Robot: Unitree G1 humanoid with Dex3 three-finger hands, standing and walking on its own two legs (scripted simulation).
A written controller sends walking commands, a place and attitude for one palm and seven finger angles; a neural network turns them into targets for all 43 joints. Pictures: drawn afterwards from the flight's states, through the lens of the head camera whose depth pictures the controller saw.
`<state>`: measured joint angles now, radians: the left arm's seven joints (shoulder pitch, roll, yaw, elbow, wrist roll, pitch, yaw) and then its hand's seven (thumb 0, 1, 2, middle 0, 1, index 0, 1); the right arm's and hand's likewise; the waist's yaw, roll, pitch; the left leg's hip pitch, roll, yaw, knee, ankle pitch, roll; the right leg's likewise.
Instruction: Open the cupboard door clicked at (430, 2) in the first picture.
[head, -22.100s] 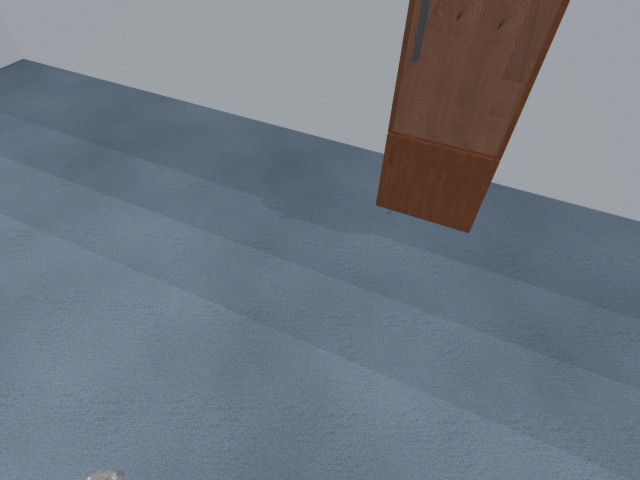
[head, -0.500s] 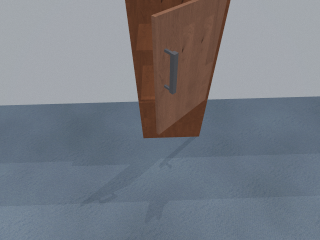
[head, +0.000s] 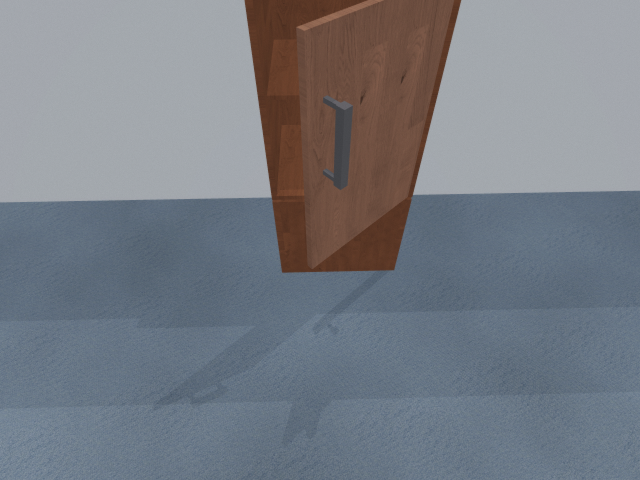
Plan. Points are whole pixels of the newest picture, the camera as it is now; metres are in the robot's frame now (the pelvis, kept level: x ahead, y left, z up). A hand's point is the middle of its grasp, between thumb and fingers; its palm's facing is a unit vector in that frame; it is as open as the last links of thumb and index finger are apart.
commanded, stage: look to check the result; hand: left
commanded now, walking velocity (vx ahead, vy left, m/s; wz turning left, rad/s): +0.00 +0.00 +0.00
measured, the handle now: (335, 144) +0.67 +0.01 +0.03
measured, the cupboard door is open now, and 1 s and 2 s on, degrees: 42 42 42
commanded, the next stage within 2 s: walk to a spot facing it in 0.32 s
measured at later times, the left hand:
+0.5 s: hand out of the picture +0.04 +0.20 -0.17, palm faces +0.01 -0.97 -0.25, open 7.4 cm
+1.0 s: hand out of the picture +0.08 +0.17 -0.17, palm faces -0.17 -0.94 -0.30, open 7.4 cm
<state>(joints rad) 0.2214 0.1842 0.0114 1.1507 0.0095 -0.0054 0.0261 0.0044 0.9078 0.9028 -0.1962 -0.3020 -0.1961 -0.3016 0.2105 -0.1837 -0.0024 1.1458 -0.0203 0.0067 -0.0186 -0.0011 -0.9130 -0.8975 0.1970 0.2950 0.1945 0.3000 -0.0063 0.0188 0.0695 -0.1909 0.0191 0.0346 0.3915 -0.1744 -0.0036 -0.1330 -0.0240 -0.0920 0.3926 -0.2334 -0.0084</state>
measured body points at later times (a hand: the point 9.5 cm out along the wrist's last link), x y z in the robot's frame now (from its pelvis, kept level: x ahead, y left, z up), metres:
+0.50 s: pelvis +0.01 +0.00 +0.00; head +0.03 -0.01 +0.45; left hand +0.04 +0.25 -0.15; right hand +0.04 -0.25 -0.16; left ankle +0.02 +0.12 -0.74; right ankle -0.01 -0.11 -0.74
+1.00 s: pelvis +0.00 -0.03 -0.01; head +0.05 -0.07 +0.44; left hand +0.09 +0.21 -0.14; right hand +0.01 -0.29 -0.17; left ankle -0.01 +0.13 -0.67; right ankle -0.02 -0.10 -0.74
